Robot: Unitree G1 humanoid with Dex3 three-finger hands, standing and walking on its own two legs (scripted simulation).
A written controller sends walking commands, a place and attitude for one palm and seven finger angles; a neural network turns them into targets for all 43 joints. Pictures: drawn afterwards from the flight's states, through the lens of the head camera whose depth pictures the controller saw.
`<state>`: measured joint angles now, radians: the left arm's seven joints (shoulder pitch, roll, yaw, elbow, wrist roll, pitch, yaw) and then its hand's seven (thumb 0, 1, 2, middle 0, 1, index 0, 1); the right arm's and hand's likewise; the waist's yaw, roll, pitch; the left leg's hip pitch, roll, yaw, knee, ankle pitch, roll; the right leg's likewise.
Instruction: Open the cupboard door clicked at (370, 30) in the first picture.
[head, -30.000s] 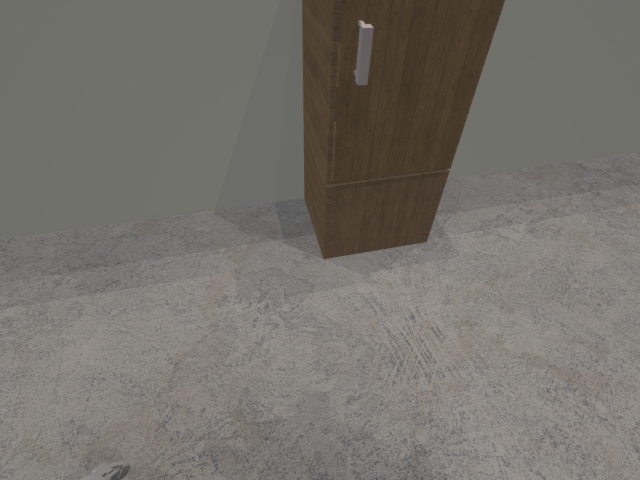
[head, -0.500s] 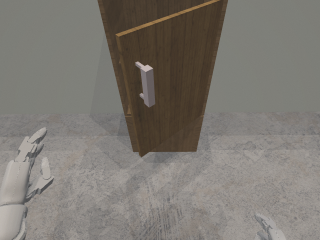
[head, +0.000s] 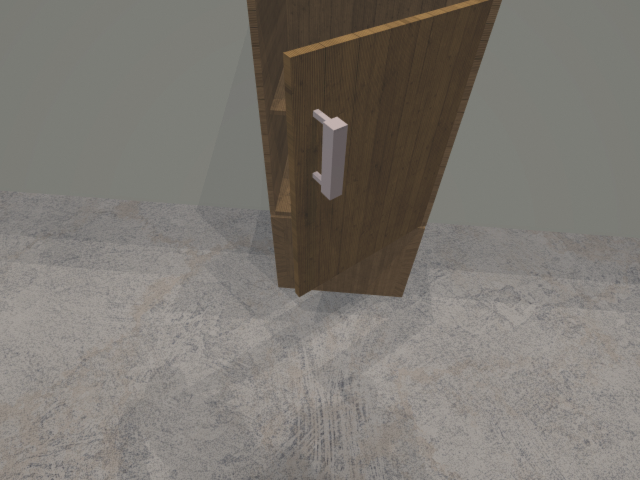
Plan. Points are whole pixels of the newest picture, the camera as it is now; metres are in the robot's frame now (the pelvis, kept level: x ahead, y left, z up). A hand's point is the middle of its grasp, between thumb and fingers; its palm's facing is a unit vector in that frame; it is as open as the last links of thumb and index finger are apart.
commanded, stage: let the arm hang, fingers relaxed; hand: left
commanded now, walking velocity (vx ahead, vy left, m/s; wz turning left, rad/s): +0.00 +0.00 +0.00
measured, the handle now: (325, 154) +0.58 +0.04 +0.08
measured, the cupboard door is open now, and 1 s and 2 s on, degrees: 40 40 40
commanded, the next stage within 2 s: look to check the result in 0.52 s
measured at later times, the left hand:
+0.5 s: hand out of the picture -0.01 +0.17 -0.18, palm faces +0.03 -0.98 -0.18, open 7.4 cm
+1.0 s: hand out of the picture +0.00 +0.17 -0.17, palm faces +0.03 -0.98 -0.19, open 7.4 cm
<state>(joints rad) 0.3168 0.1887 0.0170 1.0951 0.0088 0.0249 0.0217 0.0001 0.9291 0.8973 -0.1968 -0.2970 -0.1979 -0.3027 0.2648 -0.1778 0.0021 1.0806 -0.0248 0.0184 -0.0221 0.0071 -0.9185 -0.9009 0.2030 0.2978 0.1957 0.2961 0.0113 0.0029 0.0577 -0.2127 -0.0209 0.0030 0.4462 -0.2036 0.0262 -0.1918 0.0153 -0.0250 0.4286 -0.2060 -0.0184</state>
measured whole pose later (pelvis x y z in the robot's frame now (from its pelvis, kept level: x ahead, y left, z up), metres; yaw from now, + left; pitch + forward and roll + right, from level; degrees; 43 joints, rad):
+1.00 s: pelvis +0.01 +0.00 +0.00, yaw -1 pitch -2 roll +0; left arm 0.28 0.14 0.01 1.16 0.01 -0.01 0.03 0.00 0.90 0.90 -0.19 -0.30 -0.20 -0.30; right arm 0.28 -0.13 0.00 1.15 -0.02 0.00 -0.03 0.00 -0.91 -0.90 0.20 0.30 0.20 0.30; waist -0.01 0.01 0.04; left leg -0.18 -0.03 0.01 0.40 -0.19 0.03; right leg -0.18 0.01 -0.01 0.42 -0.21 -0.02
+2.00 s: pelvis +0.02 -0.05 +0.00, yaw -21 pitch +2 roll +2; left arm 0.27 0.17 0.08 0.97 0.02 0.02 0.02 0.00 0.90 0.90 -0.20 -0.30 -0.20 -0.30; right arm 0.04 -0.23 -0.07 0.92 -0.01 0.06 -0.03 0.01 -0.91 -0.90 0.20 0.30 0.19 0.30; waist 0.04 0.01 0.10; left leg -0.50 0.03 -0.05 1.09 -0.37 -0.07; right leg -0.24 0.10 0.16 0.44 -0.21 -0.07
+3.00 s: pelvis +0.05 -0.02 +0.00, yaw -58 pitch +1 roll +1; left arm 0.17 0.19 0.06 0.90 0.02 0.03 0.00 0.00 0.90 0.90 -0.20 -0.30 -0.20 -0.30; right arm 0.19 -0.22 -0.06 0.92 -0.02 0.05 -0.01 0.01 -0.91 -0.90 0.20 0.30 0.19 0.30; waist -0.02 0.00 0.10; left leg -0.49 0.07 0.00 1.02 -0.38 -0.09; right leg -0.26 0.05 0.07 0.49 -0.24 -0.05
